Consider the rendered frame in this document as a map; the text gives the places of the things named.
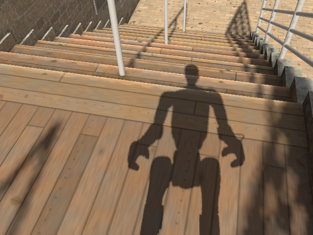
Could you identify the stairs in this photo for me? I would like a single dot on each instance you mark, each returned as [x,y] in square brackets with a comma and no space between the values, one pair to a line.
[201,60]

